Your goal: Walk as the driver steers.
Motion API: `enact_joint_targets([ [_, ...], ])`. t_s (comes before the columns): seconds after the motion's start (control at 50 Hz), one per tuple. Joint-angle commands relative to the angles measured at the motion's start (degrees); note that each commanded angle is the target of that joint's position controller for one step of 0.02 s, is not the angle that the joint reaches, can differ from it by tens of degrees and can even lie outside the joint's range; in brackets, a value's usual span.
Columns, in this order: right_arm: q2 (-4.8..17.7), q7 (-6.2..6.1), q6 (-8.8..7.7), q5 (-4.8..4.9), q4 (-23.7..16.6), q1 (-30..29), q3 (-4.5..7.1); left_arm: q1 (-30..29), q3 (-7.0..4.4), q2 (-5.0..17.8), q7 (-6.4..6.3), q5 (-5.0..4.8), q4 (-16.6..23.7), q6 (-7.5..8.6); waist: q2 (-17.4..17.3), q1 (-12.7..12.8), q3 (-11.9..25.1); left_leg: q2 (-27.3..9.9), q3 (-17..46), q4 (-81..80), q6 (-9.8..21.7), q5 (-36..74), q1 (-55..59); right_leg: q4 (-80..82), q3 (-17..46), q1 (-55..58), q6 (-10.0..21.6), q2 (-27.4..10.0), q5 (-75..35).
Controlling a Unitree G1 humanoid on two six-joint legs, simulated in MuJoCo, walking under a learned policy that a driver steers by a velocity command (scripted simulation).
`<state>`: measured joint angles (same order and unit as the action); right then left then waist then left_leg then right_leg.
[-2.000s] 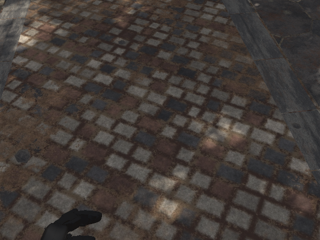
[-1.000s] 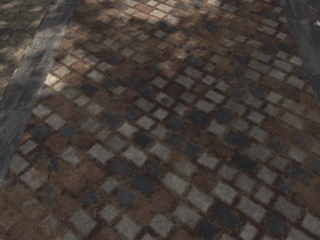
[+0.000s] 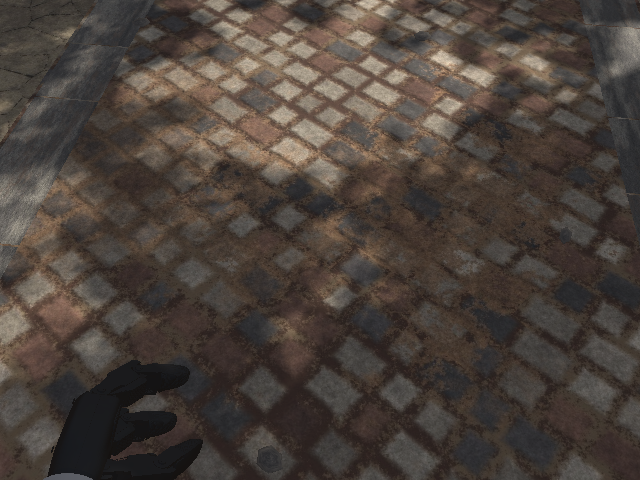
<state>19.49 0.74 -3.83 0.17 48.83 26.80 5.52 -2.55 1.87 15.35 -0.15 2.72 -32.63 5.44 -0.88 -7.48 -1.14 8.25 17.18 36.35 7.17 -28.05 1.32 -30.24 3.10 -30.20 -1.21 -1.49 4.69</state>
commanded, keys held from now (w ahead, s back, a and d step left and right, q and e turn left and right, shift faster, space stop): w+q+shift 0.14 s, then e+shift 0.86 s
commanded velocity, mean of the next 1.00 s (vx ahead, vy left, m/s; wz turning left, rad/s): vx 0.37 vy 0.00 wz -0.28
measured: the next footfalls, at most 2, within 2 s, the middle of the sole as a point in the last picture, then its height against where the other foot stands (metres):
left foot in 0.36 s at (244, 473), level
right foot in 0.78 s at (354, 423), level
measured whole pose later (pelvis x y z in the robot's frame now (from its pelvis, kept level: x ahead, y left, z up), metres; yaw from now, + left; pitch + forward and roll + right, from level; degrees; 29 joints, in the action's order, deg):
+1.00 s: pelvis +0.46 -0.02 +0.02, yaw -20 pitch +1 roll +1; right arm 15.6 -1.1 2.4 -1.7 40.4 8.5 2.5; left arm 12.1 -5.0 17.4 0.8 0.4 -38.3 -3.8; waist -1.1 1.2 -4.0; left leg -1.4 2.4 59.4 -3.2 -24.3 -29.2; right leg -28.4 3.7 -21.9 5.5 6.7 7.2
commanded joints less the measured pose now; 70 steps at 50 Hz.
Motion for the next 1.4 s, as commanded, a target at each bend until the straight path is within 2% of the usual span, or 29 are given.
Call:
enact_joint_targets([
  [0.02,-0.5,-0.27,-1.43,2.12,-10.5,-0.7,-1.80,28.6,-7.91,20.9,-1.66,1.57,-4.2,-0.31,27.3,12.0,28.6,-1.5,-8.8,44.5,-0.4,-0.7,-43.4,14.2,50.1,58.7,10.5,-28.7,41.7],
  [0.04,4.2,-0.82,-0.12,0.28,-8.3,-7.0,-1.28,21.9,-6.91,13.0,-1.34,1.10,-2.6,-0.78,13.9,12.8,17.5,-6.7,-10.4,45.8,0.1,6.6,-47.9,15.2,42.0,49.8,9.6,-23.9,45.2],
  [0.08,4.4,0.71,0.91,-1.35,-8.8,-13.5,-0.97,19.7,-5.45,7.3,-0.93,1.04,-4.5,-0.91,3.1,12.2,6.7,-10.4,-12.2,40.9,-0.9,11.9,-46.2,14.4,22.2,37.0,7.8,-18.8,22.0],
  [0.16,-1.0,2.95,3.50,-2.50,-13.5,-19.4,-2.74,24.6,-4.36,3.6,0.14,-1.05,-10.9,1.01,5.8,8.9,-0.7,-13.4,-12.6,37.7,-1.9,11.3,-48.0,17.0,6.3,28.5,6.3,-15.7,-4.2],
  [0.22,-1.9,3.12,2.32,-2.84,-16.3,-22.5,-4.11,20.7,-4.46,5.6,0.89,-1.31,-12.0,2.43,5.5,5.3,-4.0,-10.0,-13.3,19.0,-3.1,17.5,-41.6,19.6,-3.7,21.0,6.6,-12.0,-28.0],
  [0.28,-1.9,4.23,1.04,-2.71,-14.2,-21.9,-4.96,21.8,-5.24,9.9,1.52,-2.69,-14.3,2.38,6.3,4.5,-2.4,-4.9,-21.4,0.4,-3.1,31.0,-18.0,21.5,-7.7,13.2,6.8,-8.3,-31.5],
  [0.34,2.5,2.39,0.29,-4.81,-8.0,-8.4,-3.62,23.9,-5.64,12.6,0.98,-4.11,-16.3,1.25,5.0,-2.1,4.7,-5.2,-19.0,-6.9,-0.4,37.6,-0.8,0.5,-6.5,17.4,4.6,-6.4,-40.4],
  [0.36,5.7,1.37,-0.27,-6.17,-6.7,-4.7,-2.91,25.7,-5.32,11.4,0.70,-4.47,-15.9,1.00,2.4,-3.1,8.6,-12.4,-14.7,-6.7,0.0,53.4,7.9,-12.8,-6.6,12.3,3.1,-3.0,-23.9],
  [0.38,10.2,0.59,-0.65,-6.91,-8.2,-3.9,-2.33,34.0,-3.84,3.3,0.49,-4.81,-14.9,-0.03,-12.4,1.5,21.0,-35.1,2.3,1.8,6.5,96.1,22.2,-40.9,-6.8,2.6,1.5,4.7,32.6],
  [0.4,10.3,0.10,-0.18,-2.64,-9.9,-3.2,-1.26,36.4,-4.87,7.3,-1.32,-6.19,-15.1,-1.62,-8.8,0.2,33.1,-38.8,7.6,2.0,10.5,104.3,24.6,-50.9,3.9,0.8,2.4,6.1,33.3],
  [0.42,8.0,-0.51,0.41,-0.87,-10.6,-8.7,-1.63,32.3,-5.61,9.3,-1.49,-5.07,-14.6,-2.27,-5.1,2.4,27.2,-35.1,2.0,-2.7,8.6,91.1,16.1,-48.7,3.5,-0.6,2.5,2.8,27.3],
  [0.48,0.6,-2.01,0.63,-0.89,-9.5,-14.8,-3.81,29.2,-5.74,6.2,-0.30,-2.18,-14.8,-4.75,-3.8,7.3,8.4,-27.2,-9.1,-12.7,4.3,71.9,-4.2,-40.8,-1.3,-0.1,0.8,-0.8,21.4],
  [0.52,0.2,-2.27,0.07,-0.82,-9.2,-15.0,-3.50,30.5,-5.98,3.6,0.09,-1.66,-14.1,-6.43,-6.2,9.2,8.3,-28.6,-11.9,-15.0,6.8,68.3,-8.7,-40.4,-1.9,1.2,-0.5,-1.0,20.5],
  [0.62,-0.4,-2.58,-0.12,-1.09,-9.1,-19.9,-2.97,22.7,-5.80,0.6,1.76,-1.59,-9.3,-7.98,-7.6,11.3,6.1,-24.9,-24.7,-17.8,2.8,48.7,-16.2,-22.8,-4.7,5.0,0.7,-2.8,5.6],
  [0.74,3.2,-1.57,1.47,-0.68,-8.8,-17.3,-0.79,15.8,-6.87,4.3,2.98,-1.28,-4.8,-9.03,-6.0,9.2,3.6,-29.0,-27.4,-10.1,-1.5,29.5,-16.8,-9.1,-8.5,11.7,3.9,-0.7,7.5],
  [0.78,3.2,-1.23,2.98,-1.03,-7.6,-13.5,-0.36,20.4,-7.76,6.1,2.29,-0.52,-6.1,-7.91,1.8,10.6,4.5,-25.6,-30.0,4.6,-5.4,20.0,-18.5,-0.7,-5.2,19.1,6.2,0.3,5.0],
  [0.8,1.3,-0.81,4.04,-1.90,-8.9,-10.1,-0.72,21.5,-9.33,13.7,1.03,-0.62,-5.6,-7.10,18.6,9.2,2.7,-18.0,-33.5,22.0,-9.4,-4.2,-28.2,6.6,14.7,21.7,10.1,-11.8,-16.5],
  [0.82,0.2,-1.39,5.59,-2.15,-12.5,-11.6,-1.54,23.2,-10.77,18.7,1.18,-1.70,-4.3,-7.13,20.5,10.0,7.7,-8.5,-22.1,32.1,-11.6,-15.9,-39.3,10.5,33.0,27.0,20.4,-19.1,-21.6],
  [0.84,1.7,-1.79,6.02,-2.48,-12.2,-13.7,-1.68,23.5,-10.94,17.1,1.12,-2.53,-3.9,-7.58,12.1,11.3,8.9,-10.3,-16.4,35.3,-11.5,-11.7,-41.1,12.7,31.4,27.9,21.3,-17.9,-10.8],
  [0.86,1.8,-1.96,5.72,-1.74,-12.4,-15.8,-1.52,20.6,-10.25,14.9,0.70,-2.23,-3.7,-8.10,9.4,10.3,5.4,-10.8,-14.8,34.0,-10.9,-5.9,-41.2,12.8,26.6,24.5,19.8,-14.8,-3.6],
  [0.92,2.4,-2.25,5.37,-2.38,-11.1,-15.8,-1.23,13.0,-8.78,9.5,0.25,-2.44,-1.8,-8.92,7.7,7.4,4.1,-11.2,-14.6,27.5,-10.3,4.3,-35.1,12.2,18.0,18.3,14.5,-7.0,-4.1],
  [0.96,1.4,-2.02,5.89,-2.09,-11.0,-15.5,-1.51,14.4,-9.14,10.3,0.78,-2.44,-1.9,-8.63,4.3,7.6,6.2,-9.9,-14.1,24.7,-10.4,4.6,-33.4,11.3,18.5,19.0,14.0,-6.1,-6.5],
  [1.14,0.9,-2.25,6.02,-1.03,-11.4,-16.7,-1.88,15.2,-8.92,10.2,1.26,-1.02,-2.2,-8.82,7.4,9.9,6.0,-7.2,-14.3,10.6,-8.2,5.7,-26.3,12.6,23.9,15.8,13.0,-5.3,7.5],
  [1.24,0.4,-2.59,5.04,-0.77,-9.9,-10.2,-2.00,12.7,-8.08,9.3,1.16,-1.81,-3.1,-9.00,7.6,6.6,4.8,-5.4,-16.0,-8.6,-4.7,9.8,-12.5,10.5,25.4,10.8,9.5,-3.4,7.4],
  [1.26,1.7,-3.01,4.65,-1.37,-10.0,-10.2,-1.77,13.4,-7.58,7.9,0.79,-2.25,-3.3,-8.76,4.1,6.7,3.8,-8.8,-12.4,-15.8,-3.3,10.5,-9.5,7.7,23.2,8.0,6.8,-0.7,12.5],
  [1.28,6.5,-3.23,4.38,-2.38,-11.6,-12.6,-1.03,15.0,-6.77,5.2,0.60,-2.92,-2.7,-8.41,-7.1,8.1,3.7,-21.2,3.2,-23.5,0.8,5.4,-8.6,-2.2,15.1,3.0,3.4,6.2,20.4],
  [1.3,8.5,-2.64,4.37,-2.59,-12.1,-15.3,-0.43,13.4,-7.56,7.9,0.18,-1.74,-2.7,-8.09,-11.6,7.3,0.6,-29.0,12.0,-26.1,5.8,11.5,-16.6,-13.7,5.6,2.3,2.2,13.1,24.7],
  [1.34,3.1,-2.17,3.96,-1.55,-11.7,-17.8,-1.82,15.1,-7.95,8.2,0.47,-1.19,-4.8,-7.92,-4.0,9.9,0.4,-24.4,3.4,-22.7,5.8,22.0,-19.8,-24.8,7.5,7.4,1.4,10.0,21.1],
  [1.4,1.9,-2.32,3.77,-1.21,-11.4,-18.8,-2.16,17.4,-7.19,6.4,0.97,-1.67,-7.0,-8.42,-6.9,9.6,1.8,-18.6,-5.4,-18.9,3.6,34.2,-12.6,-26.1,5.6,6.3,-0.3,9.6,19.5],
])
